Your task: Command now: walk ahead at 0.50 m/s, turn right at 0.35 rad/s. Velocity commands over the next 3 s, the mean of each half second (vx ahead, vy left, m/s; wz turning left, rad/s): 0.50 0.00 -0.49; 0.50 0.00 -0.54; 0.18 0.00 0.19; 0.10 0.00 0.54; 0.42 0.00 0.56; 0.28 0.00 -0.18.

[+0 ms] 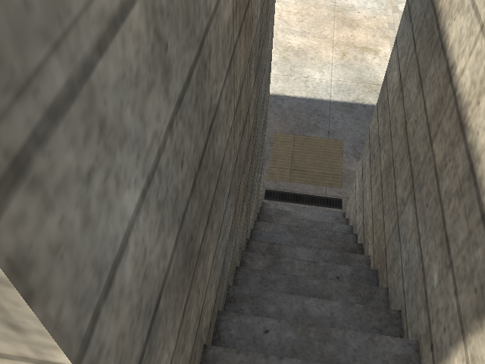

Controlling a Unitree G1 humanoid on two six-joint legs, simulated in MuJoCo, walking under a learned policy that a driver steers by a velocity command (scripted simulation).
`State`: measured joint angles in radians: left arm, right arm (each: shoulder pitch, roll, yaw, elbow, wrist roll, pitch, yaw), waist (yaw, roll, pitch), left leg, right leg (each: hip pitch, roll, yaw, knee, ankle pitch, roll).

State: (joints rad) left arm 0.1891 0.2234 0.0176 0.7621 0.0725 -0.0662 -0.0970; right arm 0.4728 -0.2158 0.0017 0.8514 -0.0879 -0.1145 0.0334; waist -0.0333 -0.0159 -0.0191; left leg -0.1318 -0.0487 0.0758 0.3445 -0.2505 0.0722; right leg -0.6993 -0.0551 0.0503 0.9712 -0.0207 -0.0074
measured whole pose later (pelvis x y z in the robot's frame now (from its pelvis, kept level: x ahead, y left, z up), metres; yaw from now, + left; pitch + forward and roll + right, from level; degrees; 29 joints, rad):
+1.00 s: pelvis +0.39 -0.18 -0.34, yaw -35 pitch +4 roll +7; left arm 0.22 0.27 -0.02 0.79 0.13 -0.02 -0.10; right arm 0.49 -0.08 0.06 0.93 -0.07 -0.10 -0.01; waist -0.17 -0.08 0.00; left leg -0.29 0.11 0.24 1.22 -0.93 -0.10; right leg -0.77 -0.22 0.00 0.66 0.42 -0.05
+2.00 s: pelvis +0.52 -0.30 -0.47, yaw -8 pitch +7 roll +0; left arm 0.29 0.19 -0.01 0.62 0.06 -0.06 -0.01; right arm 0.18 -0.32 -0.02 0.79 -0.02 -0.11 0.04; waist -0.01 0.06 -0.08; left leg -0.58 -0.15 -0.05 0.94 -0.49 0.12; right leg -0.58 -0.01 -0.07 1.01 -0.47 0.06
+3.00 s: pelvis +0.93 -0.29 -0.79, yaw +0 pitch -1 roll +4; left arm 0.39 0.26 0.05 0.98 0.06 -0.05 -0.06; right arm 0.39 -0.16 0.00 0.97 -0.09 -0.09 0.03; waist 0.02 -0.04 0.04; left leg -0.38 0.09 0.20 1.62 -0.88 0.01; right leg -0.39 -0.09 -0.01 0.65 0.22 0.00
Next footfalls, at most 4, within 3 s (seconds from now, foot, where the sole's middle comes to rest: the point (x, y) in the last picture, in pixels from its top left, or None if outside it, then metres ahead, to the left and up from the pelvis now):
0.18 right None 0.11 -0.13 -0.78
0.58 left None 0.37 0.02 -0.99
1.08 right None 0.48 -0.42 -1.19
1.54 left None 0.56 -0.24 -1.19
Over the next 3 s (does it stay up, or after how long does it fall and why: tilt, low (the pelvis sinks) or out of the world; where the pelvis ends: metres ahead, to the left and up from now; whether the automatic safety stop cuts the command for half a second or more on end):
stays up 0.93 -0.29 -0.79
